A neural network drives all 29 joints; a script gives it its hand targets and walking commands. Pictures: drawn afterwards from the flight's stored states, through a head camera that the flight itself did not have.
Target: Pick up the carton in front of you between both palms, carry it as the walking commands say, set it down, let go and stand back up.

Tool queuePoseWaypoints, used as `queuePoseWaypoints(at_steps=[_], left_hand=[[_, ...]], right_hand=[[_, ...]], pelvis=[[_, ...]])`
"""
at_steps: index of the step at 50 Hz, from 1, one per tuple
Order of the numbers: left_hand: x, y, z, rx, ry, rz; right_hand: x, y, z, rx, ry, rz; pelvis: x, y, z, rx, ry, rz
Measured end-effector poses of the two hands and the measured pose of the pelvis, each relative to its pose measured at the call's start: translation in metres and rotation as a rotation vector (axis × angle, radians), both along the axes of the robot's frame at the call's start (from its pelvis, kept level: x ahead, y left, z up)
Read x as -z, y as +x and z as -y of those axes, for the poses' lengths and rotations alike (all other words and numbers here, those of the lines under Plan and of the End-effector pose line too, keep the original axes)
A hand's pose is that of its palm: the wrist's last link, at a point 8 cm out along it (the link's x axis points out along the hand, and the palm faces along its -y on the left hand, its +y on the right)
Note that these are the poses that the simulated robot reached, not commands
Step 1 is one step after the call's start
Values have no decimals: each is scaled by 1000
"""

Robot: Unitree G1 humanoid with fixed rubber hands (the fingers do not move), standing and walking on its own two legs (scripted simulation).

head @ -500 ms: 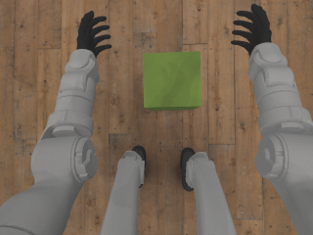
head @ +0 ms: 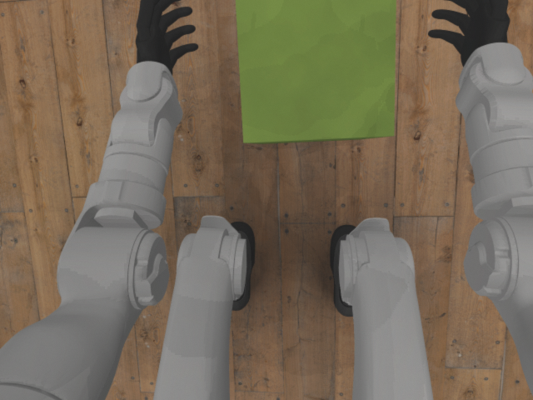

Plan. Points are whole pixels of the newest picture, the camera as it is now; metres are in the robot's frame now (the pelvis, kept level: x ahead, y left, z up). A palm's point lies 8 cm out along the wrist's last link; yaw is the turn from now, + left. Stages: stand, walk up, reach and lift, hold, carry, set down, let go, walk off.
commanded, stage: reach and lift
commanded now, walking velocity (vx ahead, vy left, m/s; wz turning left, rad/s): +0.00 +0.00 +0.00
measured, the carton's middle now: (311, 82) +0.51 -0.04 -0.34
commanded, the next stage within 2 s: none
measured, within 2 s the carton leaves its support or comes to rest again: leaves its support in 1.18 s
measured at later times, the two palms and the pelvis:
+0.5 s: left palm (189, 74) +0.52 +0.15 -0.27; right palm (431, 63) +0.52 -0.22 -0.27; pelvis -0.02 +0.00 -0.09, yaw -1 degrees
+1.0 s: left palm (210, 72) +0.52 +0.11 -0.26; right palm (412, 65) +0.51 -0.19 -0.27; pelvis -0.03 +0.00 -0.09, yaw -1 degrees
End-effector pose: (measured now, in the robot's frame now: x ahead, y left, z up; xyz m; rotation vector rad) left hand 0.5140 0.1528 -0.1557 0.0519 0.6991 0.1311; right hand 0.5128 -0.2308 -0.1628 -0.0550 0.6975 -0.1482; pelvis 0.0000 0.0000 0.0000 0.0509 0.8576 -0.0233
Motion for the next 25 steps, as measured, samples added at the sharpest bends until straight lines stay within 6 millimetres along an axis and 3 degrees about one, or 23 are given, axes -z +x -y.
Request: queuePoseWaypoints(at_steps=[8,16,20,25], left_hand=[[67,-4,10,0,-18,-3],[108,-6,8,0,-14,-52],[119,-9,6,3,-14,-68],[112,7,4,14,-3,-19]], right_hand=[[55,0,2,26,-4,-6],[94,1,-7,14,-14,-39],[111,-7,-15,4,5,-81],[105,4,-14,-6,-4,-28]], pelvis=[[55,-22,0,-7,-10,103],[82,-32,0,-6,-16,174],[86,-28,0,-3,-18,193],[90,-23,-1,-5,-20,192]])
